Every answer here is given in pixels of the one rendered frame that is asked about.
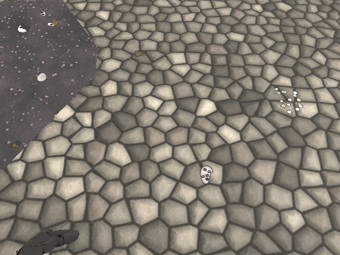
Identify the left robot hand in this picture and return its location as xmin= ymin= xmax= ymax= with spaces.
xmin=16 ymin=229 xmax=79 ymax=255

